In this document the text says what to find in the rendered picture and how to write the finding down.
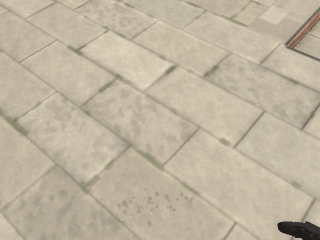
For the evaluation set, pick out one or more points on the right robot hand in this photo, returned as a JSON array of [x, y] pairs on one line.
[[305, 231]]

